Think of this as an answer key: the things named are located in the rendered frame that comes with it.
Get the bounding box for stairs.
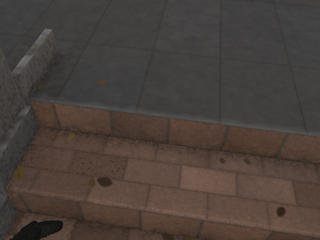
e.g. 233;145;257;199
4;100;320;240

